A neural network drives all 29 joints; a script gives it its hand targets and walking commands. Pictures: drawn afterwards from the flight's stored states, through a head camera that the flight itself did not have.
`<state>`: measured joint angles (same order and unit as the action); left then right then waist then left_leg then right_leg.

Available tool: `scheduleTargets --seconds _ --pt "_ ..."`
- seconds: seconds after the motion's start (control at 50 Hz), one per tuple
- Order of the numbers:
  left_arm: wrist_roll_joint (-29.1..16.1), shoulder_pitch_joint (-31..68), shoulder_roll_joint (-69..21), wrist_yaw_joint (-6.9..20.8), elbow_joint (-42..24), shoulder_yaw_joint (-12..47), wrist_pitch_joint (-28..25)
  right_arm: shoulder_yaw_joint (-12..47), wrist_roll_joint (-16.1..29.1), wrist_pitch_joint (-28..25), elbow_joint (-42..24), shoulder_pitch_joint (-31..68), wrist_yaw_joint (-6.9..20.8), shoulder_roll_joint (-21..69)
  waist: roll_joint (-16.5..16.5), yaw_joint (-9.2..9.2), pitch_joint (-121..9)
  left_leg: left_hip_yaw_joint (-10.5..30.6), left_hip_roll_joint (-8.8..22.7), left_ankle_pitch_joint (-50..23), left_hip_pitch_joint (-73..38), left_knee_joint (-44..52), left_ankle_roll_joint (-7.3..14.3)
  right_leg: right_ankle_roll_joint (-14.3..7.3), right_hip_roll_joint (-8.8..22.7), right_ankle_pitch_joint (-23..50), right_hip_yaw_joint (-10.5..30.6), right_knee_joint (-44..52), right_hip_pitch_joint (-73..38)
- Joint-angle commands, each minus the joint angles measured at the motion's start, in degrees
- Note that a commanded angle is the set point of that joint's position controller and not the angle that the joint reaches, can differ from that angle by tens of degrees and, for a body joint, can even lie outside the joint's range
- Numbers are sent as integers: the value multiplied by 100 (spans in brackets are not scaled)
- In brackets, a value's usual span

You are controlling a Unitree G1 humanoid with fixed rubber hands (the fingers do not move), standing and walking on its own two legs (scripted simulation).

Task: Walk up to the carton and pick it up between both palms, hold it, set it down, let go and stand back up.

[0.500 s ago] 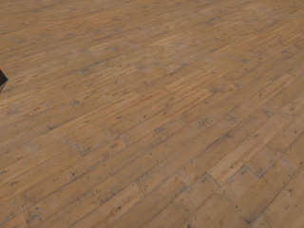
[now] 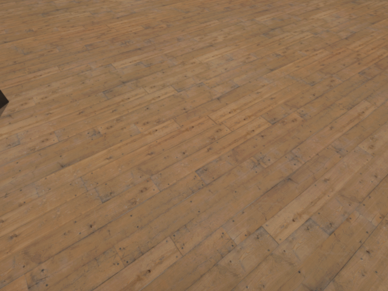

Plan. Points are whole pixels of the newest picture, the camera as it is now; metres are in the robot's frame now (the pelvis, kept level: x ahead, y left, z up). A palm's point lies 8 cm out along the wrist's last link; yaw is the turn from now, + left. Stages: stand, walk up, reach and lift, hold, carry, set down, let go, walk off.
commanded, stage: stand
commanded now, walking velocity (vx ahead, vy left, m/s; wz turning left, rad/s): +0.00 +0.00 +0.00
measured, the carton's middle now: out of the picture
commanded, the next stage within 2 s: walk up in 0.64 s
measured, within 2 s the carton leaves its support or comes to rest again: neither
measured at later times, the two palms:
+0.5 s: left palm out of the picture -0.02 +0.21 -0.15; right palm out of the picture -0.02 -0.20 -0.15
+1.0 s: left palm out of the picture -0.03 +0.26 -0.16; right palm out of the picture +0.00 -0.21 -0.16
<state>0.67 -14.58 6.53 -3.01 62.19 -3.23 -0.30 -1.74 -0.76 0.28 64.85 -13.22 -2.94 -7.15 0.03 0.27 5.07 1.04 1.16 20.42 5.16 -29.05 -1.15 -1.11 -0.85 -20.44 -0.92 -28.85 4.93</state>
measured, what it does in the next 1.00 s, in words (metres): stands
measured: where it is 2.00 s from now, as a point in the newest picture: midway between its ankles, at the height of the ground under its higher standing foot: outside the picture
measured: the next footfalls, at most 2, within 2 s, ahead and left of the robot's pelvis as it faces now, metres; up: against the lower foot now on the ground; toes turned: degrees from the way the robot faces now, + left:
right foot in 1.74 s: +0.11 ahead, +0.00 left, +0.00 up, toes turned +24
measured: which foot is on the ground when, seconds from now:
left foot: down 0.00-1.00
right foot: down 0.00-1.00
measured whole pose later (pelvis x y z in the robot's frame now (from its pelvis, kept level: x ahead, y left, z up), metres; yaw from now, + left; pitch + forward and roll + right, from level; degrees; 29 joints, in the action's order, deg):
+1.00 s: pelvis -0.02 +0.02 -0.02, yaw +8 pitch +0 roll -2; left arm 1.2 -12.9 8.7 -5.3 60.1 -5.4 0.7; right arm -4.9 0.2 1.9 61.4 -13.8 -2.4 -8.7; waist 1.5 2.4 7.1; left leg 3.5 -0.7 26.0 19.2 -44.8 -0.4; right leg 0.4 2.1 -24.1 -7.7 -36.9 12.6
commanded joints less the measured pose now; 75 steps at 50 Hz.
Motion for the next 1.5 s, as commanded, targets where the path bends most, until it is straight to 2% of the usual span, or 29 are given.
scheduleTargets --seconds 0.0,0.08,0.24,0.26,0.32,0.36,0.4,0.68,0.8,0.82,0.84,0.9,0.92,0.94,0.96,1.0,1.02,1.06,1.08,1.1,1.12,1.14,1.16,1.18,1.22,1.26,1.36,1.44,1.48 --pt "-16 -385 482 1 -28 -48 -50 -100 -2 -10 -22 -315 -36 -635 16 28 99 157 360 -2694 -57 376 299 -120 549 2790 345 613 326" --pt "-13 -367 299 -24 108 -6 -68 -75 24 10 124 -437 -36 -502 -274 49 130 109 324 -2615 67 403 228 -124 492 2768 313 597 125" --pt "-12 -646 349 -31 306 -6 -60 -11 48 -19 270 -576 -30 -326 123 3 395 181 332 -2545 198 563 286 -118 579 2430 388 638 194" --pt "-2 -578 493 -43 307 -46 -41 37 15 -14 268 -489 -54 -195 -288 -4 351 202 373 -2612 85 568 263 -134 525 2584 316 683 265" --pt "-4 -633 424 -50 292 -11 -62 -69 15 -42 232 -442 -65 -546 155 -24 61 151 324 -2651 65 540 310 -93 563 2650 376 637 4" --pt "-22 -553 245 -44 355 38 -36 -70 5 -29 200 -408 -57 -493 -252 17 250 168 362 -2642 -106 634 287 -92 543 2540 367 690 290" --pt "3 -765 192 -70 422 31 -53 6 23 -42 395 -714 -64 -246 236 -33 113 153 357 -2788 118 598 265 -184 567 2588 379 572 -65" --pt "-1 -689 127 -40 521 74 2 34 25 -38 256 -613 -58 -292 -225 -20 441 194 364 -2372 225 753 302 -28 535 1984 303 775 330" --pt "-20 -891 229 -44 499 54 -8 26 15 -102 352 -786 -11 -344 89 -41 127 245 339 -2401 184 777 339 -33 585 2193 391 742 13" --pt "-16 -453 728 -187 -189 -387 101 -464 3 -106 -310 23 -77 -960 -340 4 795 479 694 -4625 862 8 225 16 886 4159 181 -153 538" --pt "7 -436 1277 -237 -146 -378 50 -446 172 -30 -274 -365 -20 -993 -122 17 -106 449 519 -3336 1505 -284 288 21 874 2609 -271 -329 -382" --pt "47 -959 946 -283 -117 -348 162 -421 131 84 -588 -17 26 -807 -78 -205 -149 678 465 -1953 2217 -825 389 -102 1315 1478 114 -278 -288" --pt "38 -1015 1032 -271 -153 -369 144 -403 106 76 -743 58 33 -654 -749 -279 -398 321 165 -1558 2401 -1387 266 -292 1709 1845 434 160 -430" --pt "34 -1063 1169 -278 -131 -415 127 -407 80 101 -962 273 49 -544 -1371 -394 -433 -40 -118 553 2774 -2171 100 -642 2346 2113 1010 723 -360" --pt "114 -922 1316 -302 -199 -480 102 -396 23 117 -1041 405 59 -579 -1381 -441 -417 -101 63 1578 2997 -2930 -75 -945 2779 2357 1378 962 -275" --pt "216 -678 1282 -284 -379 -447 29 -357 47 85 -1136 341 131 -715 -1078 -297 -523 13 340 1829 2890 -2894 -79 -864 2826 2783 1223 787 -26" --pt "231 -472 1360 -273 -442 -469 -15 -355 54 60 -1115 168 148 -661 -1287 -198 -548 21 474 1994 2452 -2502 -11 -766 2793 3120 956 478 218" --pt "261 204 1204 -230 -617 -462 5 -302 114 68 -1090 -232 235 -591 -1152 210 -484 -18 423 1320 1440 -1337 192 -375 2449 3602 177 -175 884" --pt "178 495 1260 -108 -707 -359 41 -41 91 60 -925 -509 303 -46 -1213 389 -596 -410 85 -54 851 -823 394 -325 1932 3937 -328 -645 917" --pt "128 333 1376 1 -638 -387 82 -78 4 27 -901 -829 339 -293 -752 440 -820 -524 40 -1636 205 -62 452 -140 1575 3941 -729 -1364 1129" --pt "83 296 1367 86 -823 -316 76 -258 -61 -32 -944 -943 329 -1006 700 513 -1039 799 908 -4133 -931 114 779 269 1080 1673 -1000 -2527 2425" --pt "-9 650 1042 115 -1274 -172 134 -410 -6 -22 -920 -1305 300 -1657 2408 684 -1029 3017 2230 -5990 -1110 929 1457 490 325 -1638 -650 -3454 3477" --pt "-38 790 1062 49 -1273 -165 248 -439 46 -8 -865 -1146 219 -1695 2146 614 -987 3489 2465 -4827 -310 1142 1821 507 544 -1984 91 -3967 3059" --pt "4 994 1170 32 -1373 -141 294 -384 106 19 -944 -919 183 -1510 1753 590 -594 3270 2325 -4078 36 1281 1778 490 571 -1850 223 -4094 3043" --pt "52 748 1128 96 -1141 -158 269 -401 27 4 -1274 -471 65 -1467 1204 324 -186 1996 1773 -4146 88 1087 1381 421 783 -964 139 -4223 3080" --pt "71 387 1191 137 -988 -201 248 -382 76 -2 -1425 -227 67 -1432 1187 116 -257 1639 1347 -4014 324 961 1141 417 842 -453 174 -3966 2777" --pt "18 773 1152 152 -1231 -202 293 -415 48 -101 -1427 -700 139 -1399 488 225 -614 1599 1168 -5426 -499 825 973 465 640 105 5 -3887 3104" --pt "-21 832 994 106 -1501 -164 349 -447 17 -142 -1531 -735 137 -1402 483 159 -728 1835 1177 -5155 -507 869 940 538 622 156 196 -3547 3121" --pt "2 1108 1019 107 -1644 -147 337 -387 8 -151 -1476 -913 126 -1293 325 284 -870 2145 1334 -5303 -679 791 1163 542 590 -8 274 -3237 3270"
